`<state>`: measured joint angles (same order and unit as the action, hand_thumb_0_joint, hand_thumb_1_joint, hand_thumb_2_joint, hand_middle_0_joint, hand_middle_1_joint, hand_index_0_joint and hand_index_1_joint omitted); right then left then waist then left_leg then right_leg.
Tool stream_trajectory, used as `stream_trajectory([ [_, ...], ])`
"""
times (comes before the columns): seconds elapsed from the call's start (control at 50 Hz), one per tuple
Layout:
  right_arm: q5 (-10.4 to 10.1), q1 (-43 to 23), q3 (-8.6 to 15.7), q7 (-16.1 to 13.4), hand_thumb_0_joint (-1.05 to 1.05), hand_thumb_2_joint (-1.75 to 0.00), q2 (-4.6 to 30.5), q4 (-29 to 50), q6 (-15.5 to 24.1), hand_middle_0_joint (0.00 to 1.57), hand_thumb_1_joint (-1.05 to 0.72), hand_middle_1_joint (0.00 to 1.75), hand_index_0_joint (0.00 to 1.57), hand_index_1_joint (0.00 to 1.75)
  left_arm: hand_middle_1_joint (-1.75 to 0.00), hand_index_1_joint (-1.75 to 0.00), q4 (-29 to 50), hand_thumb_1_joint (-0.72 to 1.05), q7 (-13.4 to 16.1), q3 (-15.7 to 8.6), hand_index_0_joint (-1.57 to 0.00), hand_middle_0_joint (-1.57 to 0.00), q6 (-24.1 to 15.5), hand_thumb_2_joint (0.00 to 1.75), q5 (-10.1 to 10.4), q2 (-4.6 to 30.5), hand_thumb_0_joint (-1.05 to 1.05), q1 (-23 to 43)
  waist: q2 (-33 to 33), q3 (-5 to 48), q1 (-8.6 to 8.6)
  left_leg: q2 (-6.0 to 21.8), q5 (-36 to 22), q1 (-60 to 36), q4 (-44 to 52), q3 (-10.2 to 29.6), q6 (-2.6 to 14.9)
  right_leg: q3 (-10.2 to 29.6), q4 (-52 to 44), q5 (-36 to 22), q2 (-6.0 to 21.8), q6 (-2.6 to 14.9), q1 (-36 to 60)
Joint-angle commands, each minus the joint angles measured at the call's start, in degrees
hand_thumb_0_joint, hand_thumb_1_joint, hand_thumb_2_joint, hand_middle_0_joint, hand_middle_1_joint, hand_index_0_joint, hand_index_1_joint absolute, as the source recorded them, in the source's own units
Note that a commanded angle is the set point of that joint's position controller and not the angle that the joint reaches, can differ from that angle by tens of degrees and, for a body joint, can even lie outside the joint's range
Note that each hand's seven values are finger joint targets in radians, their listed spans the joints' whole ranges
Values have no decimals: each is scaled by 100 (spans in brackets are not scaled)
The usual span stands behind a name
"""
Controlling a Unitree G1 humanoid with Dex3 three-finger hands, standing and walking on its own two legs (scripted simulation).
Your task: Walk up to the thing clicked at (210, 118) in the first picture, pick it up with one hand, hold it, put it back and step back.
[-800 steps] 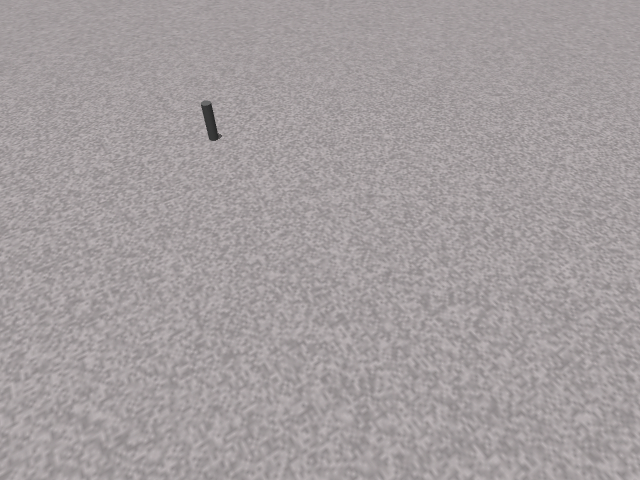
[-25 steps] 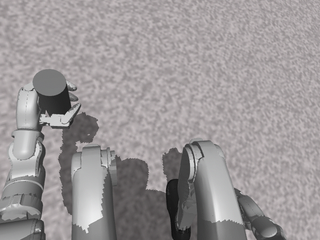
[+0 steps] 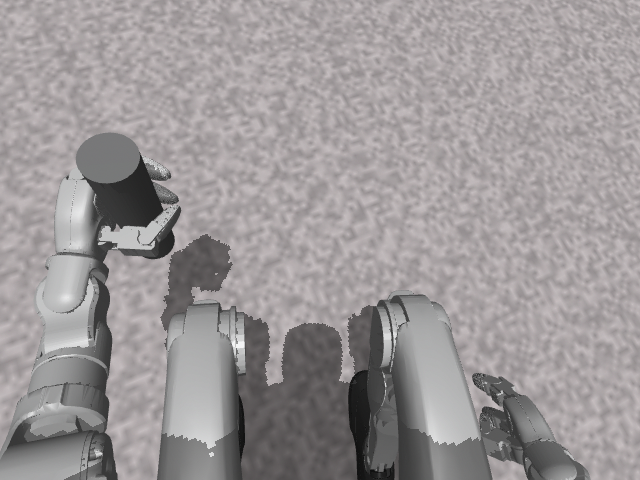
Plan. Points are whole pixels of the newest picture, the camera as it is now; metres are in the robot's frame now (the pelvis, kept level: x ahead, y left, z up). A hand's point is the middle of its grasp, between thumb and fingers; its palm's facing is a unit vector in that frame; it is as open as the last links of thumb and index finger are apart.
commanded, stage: settle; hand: left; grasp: from the side
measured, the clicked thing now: (136, 208) +0.42 +0.21 -0.03
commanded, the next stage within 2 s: lift in 0.36 s
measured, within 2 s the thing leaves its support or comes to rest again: neither
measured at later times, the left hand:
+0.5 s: hand (136, 197) +0.42 +0.21 +0.00, palm faces +0.00 -1.00 -0.04, open 7.0 cm
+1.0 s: hand (106, 177) +0.40 +0.20 +0.08, palm faces -0.04 -1.00 -0.04, open 7.0 cm
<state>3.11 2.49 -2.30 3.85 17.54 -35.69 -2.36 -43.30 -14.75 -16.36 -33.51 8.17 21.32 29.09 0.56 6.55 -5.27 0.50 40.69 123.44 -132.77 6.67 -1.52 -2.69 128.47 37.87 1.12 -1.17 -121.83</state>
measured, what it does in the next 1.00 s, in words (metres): rises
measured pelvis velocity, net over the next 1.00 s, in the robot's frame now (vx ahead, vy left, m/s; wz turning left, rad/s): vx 0.00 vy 0.00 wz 0.04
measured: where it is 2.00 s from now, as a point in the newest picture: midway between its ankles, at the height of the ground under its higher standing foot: (299, 465)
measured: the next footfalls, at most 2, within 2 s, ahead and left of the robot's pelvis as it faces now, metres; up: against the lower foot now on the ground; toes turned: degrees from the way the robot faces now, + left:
none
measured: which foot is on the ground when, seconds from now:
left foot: down 0.00-1.00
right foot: down 0.00-1.00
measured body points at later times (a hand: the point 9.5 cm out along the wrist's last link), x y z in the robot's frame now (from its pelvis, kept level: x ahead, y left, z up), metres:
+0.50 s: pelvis +0.00 +0.00 +0.02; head +0.19 +0.05 +0.42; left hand +0.42 +0.26 +0.00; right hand +0.15 -0.26 -0.10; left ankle +0.08 +0.13 -0.33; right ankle +0.11 -0.13 -0.33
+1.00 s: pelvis +0.00 +0.00 +0.08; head +0.18 +0.03 +0.49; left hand +0.40 +0.26 +0.09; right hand +0.17 -0.25 -0.04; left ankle +0.08 +0.13 -0.33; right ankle +0.11 -0.13 -0.33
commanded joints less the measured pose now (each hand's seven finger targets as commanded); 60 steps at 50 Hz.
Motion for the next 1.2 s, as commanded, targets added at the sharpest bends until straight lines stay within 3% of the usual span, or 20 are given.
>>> stream_trajectory([
  [0.0, -26, 562, 470, -85, 0, -90, 1124, 359, 199, 20, -89, 30, 20, 30, -142, -144, 1213, 38, -25, -210, -136, -137, -406, 128, 161, 890, 0, 1566, -723, 3461, -87, -83, -490, -2151, 1734, -417, 314, -260, -1491, -622, -158, 336, 2104],
  [0.04, -33, 587, 497, -92, 0, -90, 1111, 329, 229, 20, -89, 30, 20, 30, -143, -145, 1231, 38, -68, -178, -137, -138, -391, 129, 162, 872, 0, 1618, -789, 3514, -72, -90, -498, -2241, 1801, -422, 304, -252, -1493, -610, -151, 350, 2065],
  [0.08, -38, 561, 495, -98, 0, -90, 1092, 356, 245, 20, -89, 30, 20, 30, -144, -145, 819, 39, -44, -336, -138, -139, -344, 130, 106, 954, 0, 1327, -636, 3439, -32, -87, -436, -2216, 1837, -431, 316, -241, -1554, -535, -149, 340, 2084],
  [0.1, -42, 558, 514, -99, 0, -90, 1101, 357, 254, 20, -89, 30, 20, 30, -144, -146, 1115, 38, -50, -200, -138, -139, -388, 131, 109, 899, 0, 1656, -689, 3399, -71, -95, -343, -2153, 1881, -422, 317, -243, -1564, -461, -140, 352, 2037],
  [0.12, -42, 577, 509, -104, 0, -90, 1097, 338, 257, 20, -89, 30, 20, 30, -144, -146, 981, 37, -24, -283, -138, -139, -386, 131, 104, 894, 0, 1573, -695, 3436, -24, -95, -347, -2275, 1930, -400, 305, -245, -1553, -472, -136, 361, 2003],
  [0.18, -60, 699, 517, -108, 0, -90, 1061, 269, 283, 20, -88, 30, 20, 30, -146, -148, 1125, 41, -51, -156, -140, -141, -376, 134, 115, 760, 0, 1722, -843, 3567, -57, -99, -555, -2521, 2003, -379, 267, -246, -1522, -651, -114, 380, 1964],
  [0.2, -58, 656, 530, -109, 0, -90, 1076, 338, 292, 20, -88, 30, 20, 30, -147, -149, 1061, 42, -36, -276, -140, -141, -379, 135, 116, 885, 0, 1711, -779, 3642, -5, -114, -560, -2503, 1971, -424, 282, -214, -1565, -626, -118, 374, 2062],
  [0.26, -35, 817, 541, -119, 0, -90, 1014, 219, 312, 20, -88, 30, 20, 30, -147, -149, 1027, 42, -31, -216, -140, -142, -377, 135, 62, 796, 0, 1749, -688, 3777, -46, -120, -859, -2514, 1891, -501, 298, -167, -1614, -901, -105, 349, 2310],
  [0.44, -38, 856, 538, -123, 0, -90, 993, 213, 350, 20, -88, 30, 20, 30, -146, -148, 730, 44, -57, -312, -139, -140, -429, 137, 56, 824, 0, 1851, -524, 3624, -48, -143, -611, -2401, 2004, -523, 326, -155, -1739, -638, -97, 339, 2355],
  [0.46, -37, 805, 525, -123, 0, -90, 981, 233, 361, 20, -92, 30, 20, 30, -150, -148, 710, 42, -63, -366, -145, -143, -439, 129, 78, 867, 0, 1861, -467, 3627, -23, -148, -586, -2350, 2004, -538, 334, -132, -1764, -607, -99, 337, 2398],
  [0.52, -54, 855, 565, -134, 0, -90, 1002, 269, 364, 20, -92, 30, 20, 30, -146, -145, 878, 29, -150, -282, -141, -139, -427, 123, 63, 850, 0, 1842, -619, 3778, -29, -149, -667, -2546, 2115, -534, 318, -148, -1785, -670, -92, 349, 2435],
  [0.56, -82, 867, 558, -152, 0, -90, 1028, 280, 361, 20, -92, 30, 20, 30, -146, -145, 726, 32, -186, -447, -141, -139, -377, 124, 73, 1031, 0, 1535, -546, 3840, 54, -145, -688, -2615, 2163, -542, 322, -136, -1834, -661, -94, 351, 2519],
  [0.58, -86, 825, 547, -156, 0, -90, 992, 274, 375, 20, -92, 30, 20, 30, -145, -144, 1308, 31, -236, -215, -140, -138, -425, 124, 141, 879, 0, 2081, -764, 3899, 32, -151, -637, -2710, 2204, -542, 310, -126, -1827, -644, -83, 371, 2438],
  [0.6, -108, 884, 564, -168, 0, -90, 997, 291, 379, 20, -91, 30, 20, 30, -146, -145, 1205, 33, -257, -346, -140, -138, -377, 125, 173, 965, 0, 1897, -724, 4090, 49, -146, -730, -2836, 2232, -538, 308, -125, -1870, -732, -89, 369, 2583],
  [0.78, -294, 864, 603, -279, 0, -89, 956, 438, 409, 20, -90, 30, 20, 30, -145, -143, 1837, 40, -296, -132, -139, -137, 60, 125, 317, 768, 0, 1486, -694, 3804, 29, -127, -461, -3089, 2745, -431, 311, -89, -2348, -542, -68, 368, 2659],
  [0.86, -371, 864, 602, -320, 0, -89, 911, 491, 415, 20, -89, 30, 20, 30, -146, -144, 2089, 40, -252, -118, -140, -137, 287, 126, 373, 696, 0, 1032, -634, 3786, 147, -107, -534, -3359, 3007, -367, 295, -85, -2559, -604, -60, 365, 2896],
  [0.92, -436, 793, 620, -361, 0, -89, 870, 593, 438, 20, -89, 30, 20, 30, -147, -145, 2455, 41, -194, -3, -141, -138, 437, 128, 449, 574, 0, 1001, -528, 3654, 127, -87, -257, -3490, 3245, -349, 316, -33, -2874, -378, -60, 340, 3088],
  [0.98, -487, 759, 619, -403, 0, -89, 838, 651, 475, 20, -89, 30, 20, 30, -145, -143, 2931, 43, -119, 48, -139, -136, 590, 125, 463, 584, 0, 847, -658, 3629, 185, -69, -364, -3843, 3514, -294, 292, -29, -3040, -488, -53, 342, 3203],
  [1.08, -543, 867, 641, -480, 0, -89, 735, 690, 498, 20, -88, 30, 20, 30, -146, -144, 3516, 38, 44, 124, -138, -135, 862, 126, 490, 561, 0, 476, -536, 3992, 197, -73, -1240, -4372, 3697, -419, 309, 88, -3494, -1210, -57, 317, 4131],
  [1.18, -596, 767, 659, -532, 0, -89, 666, 782, 513, 20, -87, 30, 20, 30, -148, -146, 3651, 42, 278, 103, -139, -136, 1124, 130, 489, 408, 0, -28, -310, 3474, 224, -43, -908, -4601, 4238, -341, 306, 98, -4014, -932, -63, 281, 4534],
])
